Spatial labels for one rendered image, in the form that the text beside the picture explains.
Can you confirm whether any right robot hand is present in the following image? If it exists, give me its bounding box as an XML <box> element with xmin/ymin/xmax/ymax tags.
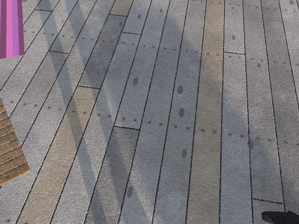
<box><xmin>262</xmin><ymin>211</ymin><xmax>299</xmax><ymax>224</ymax></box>

